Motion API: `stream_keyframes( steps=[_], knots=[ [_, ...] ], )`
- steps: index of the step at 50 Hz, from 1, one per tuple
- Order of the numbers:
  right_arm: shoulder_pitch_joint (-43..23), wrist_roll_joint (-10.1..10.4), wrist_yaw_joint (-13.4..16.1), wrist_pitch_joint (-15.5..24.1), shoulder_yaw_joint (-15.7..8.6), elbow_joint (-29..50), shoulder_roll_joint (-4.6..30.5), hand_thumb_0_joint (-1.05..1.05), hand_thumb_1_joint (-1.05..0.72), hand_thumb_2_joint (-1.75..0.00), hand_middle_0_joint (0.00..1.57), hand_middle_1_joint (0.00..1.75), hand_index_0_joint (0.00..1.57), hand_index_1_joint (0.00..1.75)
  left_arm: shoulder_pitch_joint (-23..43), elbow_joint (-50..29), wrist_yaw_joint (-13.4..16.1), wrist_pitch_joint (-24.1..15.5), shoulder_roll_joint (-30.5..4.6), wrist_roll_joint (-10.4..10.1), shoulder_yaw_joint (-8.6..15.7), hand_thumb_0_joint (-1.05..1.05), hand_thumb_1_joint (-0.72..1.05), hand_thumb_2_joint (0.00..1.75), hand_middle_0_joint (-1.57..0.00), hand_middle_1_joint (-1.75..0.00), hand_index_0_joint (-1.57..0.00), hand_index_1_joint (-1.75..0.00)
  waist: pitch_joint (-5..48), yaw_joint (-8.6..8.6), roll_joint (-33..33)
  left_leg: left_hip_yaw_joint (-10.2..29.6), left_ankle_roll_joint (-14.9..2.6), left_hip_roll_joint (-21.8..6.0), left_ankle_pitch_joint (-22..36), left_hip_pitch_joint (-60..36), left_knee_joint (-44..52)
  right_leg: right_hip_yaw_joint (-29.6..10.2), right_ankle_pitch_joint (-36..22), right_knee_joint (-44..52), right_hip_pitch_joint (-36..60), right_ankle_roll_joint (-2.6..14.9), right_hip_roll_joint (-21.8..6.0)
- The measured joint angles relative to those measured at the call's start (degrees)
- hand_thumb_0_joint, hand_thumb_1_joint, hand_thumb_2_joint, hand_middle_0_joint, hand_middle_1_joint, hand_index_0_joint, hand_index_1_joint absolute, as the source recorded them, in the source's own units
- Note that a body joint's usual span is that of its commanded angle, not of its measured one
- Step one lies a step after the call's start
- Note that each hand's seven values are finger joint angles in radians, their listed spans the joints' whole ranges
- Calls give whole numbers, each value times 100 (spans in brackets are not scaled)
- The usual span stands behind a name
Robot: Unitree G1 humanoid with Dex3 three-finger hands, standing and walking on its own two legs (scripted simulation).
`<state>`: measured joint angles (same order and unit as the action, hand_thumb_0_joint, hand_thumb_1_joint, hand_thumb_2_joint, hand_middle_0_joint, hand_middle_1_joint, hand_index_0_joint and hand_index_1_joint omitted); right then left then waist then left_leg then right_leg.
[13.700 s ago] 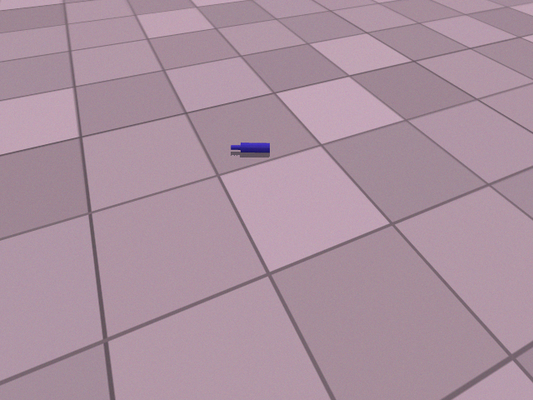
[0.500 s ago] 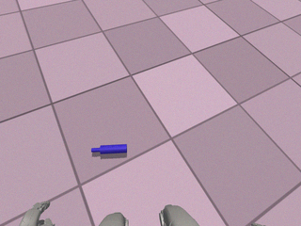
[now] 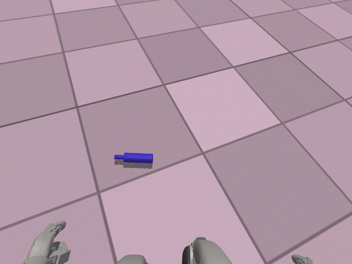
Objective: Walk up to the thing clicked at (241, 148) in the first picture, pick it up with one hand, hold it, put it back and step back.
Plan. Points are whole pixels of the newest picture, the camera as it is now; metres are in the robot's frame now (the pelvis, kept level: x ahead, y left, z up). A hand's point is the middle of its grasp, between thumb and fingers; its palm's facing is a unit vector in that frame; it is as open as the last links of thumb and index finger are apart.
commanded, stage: walk up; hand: left
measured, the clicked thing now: (133, 157) +0.70 +0.24 -0.72
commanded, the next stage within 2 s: stand in 1.48 s
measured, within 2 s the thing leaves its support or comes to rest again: neither
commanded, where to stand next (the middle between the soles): +0.31 -0.03 m, yaw +0 degrees
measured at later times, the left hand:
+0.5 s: hand out of the picture -0.04 +0.24 -0.11, palm faces +0.03 -0.91 -0.42, open 7.4 cm
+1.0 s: hand out of the picture +0.04 +0.24 -0.13, palm faces +0.01 -0.92 -0.39, open 7.4 cm
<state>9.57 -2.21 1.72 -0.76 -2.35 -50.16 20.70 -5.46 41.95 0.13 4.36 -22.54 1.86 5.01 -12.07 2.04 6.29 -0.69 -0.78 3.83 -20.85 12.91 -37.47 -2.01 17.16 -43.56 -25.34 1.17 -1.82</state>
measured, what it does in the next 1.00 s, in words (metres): steps on the spot: right foot, then left foot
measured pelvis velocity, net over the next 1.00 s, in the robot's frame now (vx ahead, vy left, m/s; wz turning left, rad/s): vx -0.03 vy -0.03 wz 0.00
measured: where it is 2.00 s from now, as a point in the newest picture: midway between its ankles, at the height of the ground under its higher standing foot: outside the picture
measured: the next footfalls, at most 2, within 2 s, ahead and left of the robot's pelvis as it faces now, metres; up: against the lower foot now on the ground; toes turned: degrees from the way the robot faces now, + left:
right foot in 0.28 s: -0.05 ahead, -0.17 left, +0.00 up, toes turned +0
left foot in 0.60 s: +0.02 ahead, +0.11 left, +0.00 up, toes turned -2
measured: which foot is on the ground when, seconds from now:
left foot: down 0.00-0.30, up 0.32-0.58, down 0.60-1.00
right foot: up 0.00-0.26, down 0.28-0.66, up 0.68-0.88, down 0.90-1.00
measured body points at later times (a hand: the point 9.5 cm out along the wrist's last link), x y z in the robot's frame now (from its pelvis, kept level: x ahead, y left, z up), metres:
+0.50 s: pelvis -0.06 -0.03 +0.02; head -0.06 -0.06 +0.47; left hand -0.04 +0.28 -0.09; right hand +0.02 -0.35 -0.11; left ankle -0.03 +0.12 -0.68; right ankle -0.09 -0.17 -0.71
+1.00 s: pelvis -0.03 -0.03 +0.01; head -0.02 -0.04 +0.46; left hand +0.04 +0.29 -0.10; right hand +0.05 -0.34 -0.11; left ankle -0.02 +0.11 -0.70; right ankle -0.01 -0.14 -0.71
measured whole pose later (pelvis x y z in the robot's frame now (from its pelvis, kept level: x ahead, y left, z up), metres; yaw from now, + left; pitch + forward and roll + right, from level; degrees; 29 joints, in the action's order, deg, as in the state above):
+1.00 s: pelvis -0.03 -0.03 +0.01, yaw +0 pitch -3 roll +0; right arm 10.6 -0.4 -0.4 -0.8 -2.6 -55.3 21.5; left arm -10.5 56.1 0.0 -1.6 -20.3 1.7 2.9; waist -5.0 0.4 -1.6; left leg 3.3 0.3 -0.7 -24.7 16.1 -40.0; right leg 0.8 16.4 -33.9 -14.4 0.6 0.1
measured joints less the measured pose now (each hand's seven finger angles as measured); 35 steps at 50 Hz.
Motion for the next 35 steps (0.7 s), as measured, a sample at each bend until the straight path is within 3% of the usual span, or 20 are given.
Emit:
stream_keyframes(
  steps=[2,3,5,7,11,13,15,16,18,20,25,29,31,33,35],
  knots=[
    [115,-33,-76,-4,47,10,-39,0,-90,-89,20,30,20,30,-137,212,9,78,52,0,-3,1,91,90,-20,-30,-20,-30,147,-112,-121,125,-40,-157,46,97,-50,-179,920,-812,-163,-46,355],
    [159,-45,-84,0,52,-5,-47,0,-90,-89,20,30,20,30,-198,309,-9,109,71,1,-10,1,91,90,-20,-30,-20,-30,203,-179,-227,235,-46,-264,105,121,-14,-237,1101,-1287,-200,-62,522],
    [193,-74,-80,-5,67,-44,-85,1,-90,-89,20,30,21,30,-372,422,-55,97,47,-44,13,1,91,90,-20,-30,-20,-30,324,-148,-292,272,-7,-431,297,123,212,-464,1061,-1988,-210,-71,730],
    [183,-64,-90,28,61,-35,-104,1,-90,-89,21,30,21,30,-566,514,-99,36,-10,-72,55,1,91,90,-20,-30,-20,-30,431,-72,-286,229,48,-541,466,159,404,-605,900,-2119,-49,-91,729],
    [62,-53,-181,67,24,81,-54,1,-89,-89,21,30,21,30,-915,800,-156,-103,-135,-91,46,1,91,90,-20,-30,-20,-30,555,-20,-265,108,62,-635,572,310,429,-455,1031,-641,797,-239,330],
    [-27,-72,-235,42,2,173,17,1,-89,-89,21,30,21,30,-1065,993,-147,-205,-148,-83,21,1,91,90,-20,-30,-20,-30,607,0,-321,7,60,-706,493,435,219,-242,1081,405,1294,-232,185],
    [-102,-48,-251,-14,-59,195,166,0,-89,-89,21,30,21,30,-1076,1245,-90,-327,-3,-39,17,1,91,90,-20,-30,-20,-30,545,-66,-695,153,40,-918,353,556,-146,-33,383,1046,1634,-177,367],
    [-75,-13,-237,-53,-91,171,227,0,-90,-89,20,30,20,30,-1097,1315,-74,-384,89,-3,-5,1,91,90,-20,-30,-20,-30,551,-121,-897,345,-14,-946,122,609,-331,81,307,1097,1710,-151,466],
    [56,28,-218,-122,-113,56,246,0,-90,-89,20,30,20,30,-1227,1333,-75,-464,167,55,-60,1,91,90,-20,-30,-20,-30,761,-15,-940,552,4,-673,-513,749,-722,40,337,1023,1633,-92,414],
    [128,70,-250,-142,-122,-70,276,0,-90,-89,20,30,20,30,-1306,1337,-76,-516,226,67,-86,1,91,90,-20,-30,-20,-30,862,86,-914,632,31,-417,-666,830,-1104,-68,320,1051,1616,-59,296],
    [321,92,-320,-78,-153,-248,331,1,-90,-89,20,29,20,30,-1208,1263,-58,-658,282,25,-98,1,90,90,-20,-30,-20,-30,848,10,-1014,690,117,-345,-386,871,-1023,87,179,1326,1711,-152,123],
    [397,63,-388,-38,-142,-385,266,1,-90,-89,20,29,20,30,-1023,1122,-56,-686,174,5,-82,1,90,90,-20,-30,-20,-30,742,-27,-942,454,138,-447,-255,632,-241,227,252,1257,1674,-235,-7],
    [394,56,-394,29,-150,-434,198,1,-90,-89,20,29,20,30,-908,1083,-47,-643,84,-37,-94,1,90,90,-20,-30,-20,-30,673,-69,-813,324,129,-398,449,392,402,259,400,1023,1593,-311,-133],
    [315,17,-371,107,-154,-450,65,1,-90,-89,20,29,20,30,-799,1069,-14,-582,-11,-90,-96,1,90,90,-20,-30,-20,-30,538,-42,-549,158,114,-247,823,286,515,97,499,485,1377,-207,-297],
    [304,14,-372,177,-130,-395,-13,1,-90,-89,20,29,20,30,-717,1112,13,-506,-22,-132,-117,1,91,90,-20,-30,-20,-30,533,-113,-543,164,57,-297,705,289,446,-28,1022,-237,1051,-81,-115]
  ],
)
